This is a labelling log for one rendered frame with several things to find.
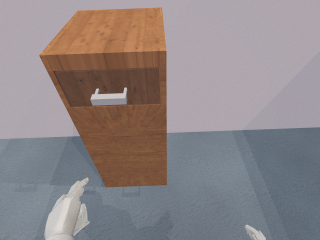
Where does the cabinet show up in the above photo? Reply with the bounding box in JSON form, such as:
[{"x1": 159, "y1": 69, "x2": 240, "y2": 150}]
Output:
[{"x1": 39, "y1": 7, "x2": 167, "y2": 188}]

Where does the left robot hand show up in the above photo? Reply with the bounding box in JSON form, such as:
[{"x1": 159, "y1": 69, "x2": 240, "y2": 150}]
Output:
[{"x1": 44, "y1": 177, "x2": 90, "y2": 240}]

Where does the drawer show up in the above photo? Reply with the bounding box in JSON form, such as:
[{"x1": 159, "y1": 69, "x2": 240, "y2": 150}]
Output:
[{"x1": 55, "y1": 67, "x2": 161, "y2": 107}]

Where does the right robot hand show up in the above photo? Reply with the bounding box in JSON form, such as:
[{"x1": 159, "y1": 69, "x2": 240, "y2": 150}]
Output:
[{"x1": 244, "y1": 225, "x2": 266, "y2": 240}]

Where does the handle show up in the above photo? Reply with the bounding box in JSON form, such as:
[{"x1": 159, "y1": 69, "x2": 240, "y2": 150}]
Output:
[{"x1": 90, "y1": 87, "x2": 128, "y2": 106}]

